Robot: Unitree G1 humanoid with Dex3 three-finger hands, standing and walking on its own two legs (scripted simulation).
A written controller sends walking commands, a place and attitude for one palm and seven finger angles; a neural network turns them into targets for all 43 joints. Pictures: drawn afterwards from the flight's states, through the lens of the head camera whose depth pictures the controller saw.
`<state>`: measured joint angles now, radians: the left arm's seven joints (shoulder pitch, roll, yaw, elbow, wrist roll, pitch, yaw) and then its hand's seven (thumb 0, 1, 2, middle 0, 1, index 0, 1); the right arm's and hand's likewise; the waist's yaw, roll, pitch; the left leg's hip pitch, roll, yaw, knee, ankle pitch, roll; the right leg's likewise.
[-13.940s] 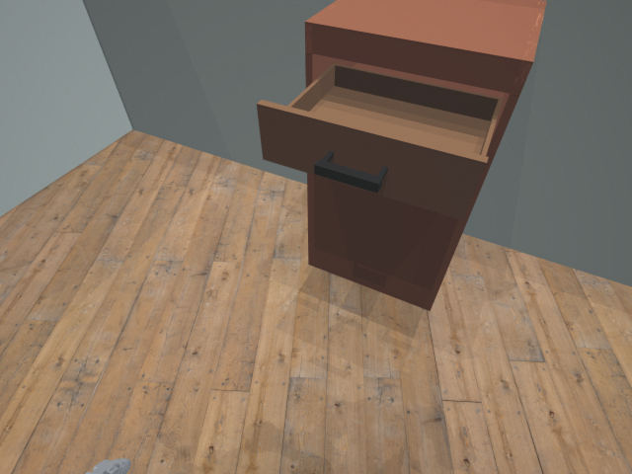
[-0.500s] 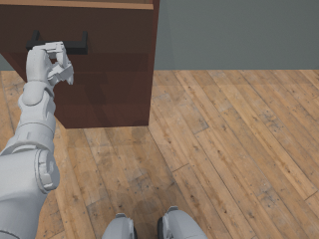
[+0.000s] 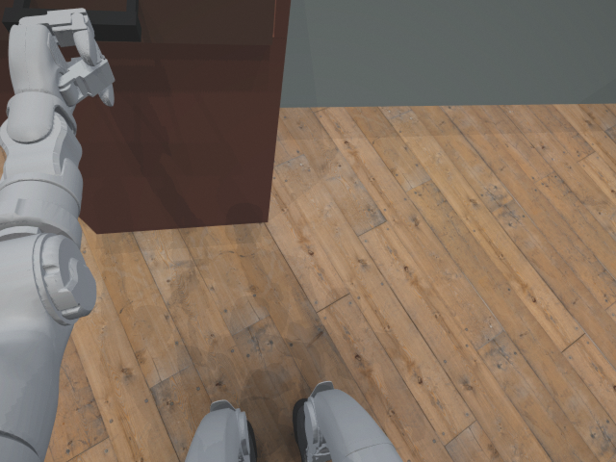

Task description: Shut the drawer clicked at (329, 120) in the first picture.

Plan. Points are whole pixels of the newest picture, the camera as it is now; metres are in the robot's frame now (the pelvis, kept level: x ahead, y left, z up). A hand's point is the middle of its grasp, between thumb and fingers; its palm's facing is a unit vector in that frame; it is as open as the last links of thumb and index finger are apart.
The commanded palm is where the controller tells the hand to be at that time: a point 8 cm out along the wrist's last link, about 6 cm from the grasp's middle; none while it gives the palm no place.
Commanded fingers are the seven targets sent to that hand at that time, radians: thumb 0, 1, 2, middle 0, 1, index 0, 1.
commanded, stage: push the drawer shut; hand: left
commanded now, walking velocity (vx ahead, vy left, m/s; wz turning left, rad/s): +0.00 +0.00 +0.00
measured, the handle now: (77, 11) +0.65 +0.18 +0.09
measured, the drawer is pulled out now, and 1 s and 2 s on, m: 0.02 0.00 0.00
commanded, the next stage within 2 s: pull the fist back off the drawer in 0.56 s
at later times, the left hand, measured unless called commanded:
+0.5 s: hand (96, 46) +0.60 +0.16 +0.09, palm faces +0.02 -1.00 -0.03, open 3.5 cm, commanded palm +0.63 +0.17 +0.08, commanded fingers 0.00 0.90 0.90 -1.40 -1.60 -1.40 -1.60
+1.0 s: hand (98, 47) +0.60 +0.16 +0.09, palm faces +0.01 -1.00 -0.03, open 3.4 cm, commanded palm +0.60 +0.17 +0.08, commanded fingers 0.00 0.90 0.90 -1.40 -1.60 -1.40 -1.60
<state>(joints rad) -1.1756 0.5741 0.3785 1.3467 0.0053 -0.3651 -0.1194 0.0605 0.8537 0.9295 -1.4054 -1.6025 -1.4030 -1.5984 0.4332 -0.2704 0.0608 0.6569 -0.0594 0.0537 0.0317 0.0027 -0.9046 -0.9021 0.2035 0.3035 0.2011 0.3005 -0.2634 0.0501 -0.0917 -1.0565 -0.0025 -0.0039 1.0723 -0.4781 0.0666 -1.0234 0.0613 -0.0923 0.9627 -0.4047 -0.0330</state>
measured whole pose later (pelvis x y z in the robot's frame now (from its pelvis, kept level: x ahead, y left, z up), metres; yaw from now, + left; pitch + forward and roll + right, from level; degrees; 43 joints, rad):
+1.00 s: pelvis -0.02 +0.00 -0.01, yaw -1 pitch +30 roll -7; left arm -1.38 0.72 0.35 1.43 0.07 -0.27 -0.13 0.09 0.77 0.94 -1.41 -1.60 -1.40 -1.60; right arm 0.50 -0.28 0.10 0.66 -0.08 0.00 0.04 0.00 -0.90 -0.90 0.20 0.30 0.20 0.30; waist -0.33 0.07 -0.07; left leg -1.19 0.01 -0.04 1.13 -0.47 0.07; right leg -1.13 0.07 -0.13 0.98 -0.38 -0.03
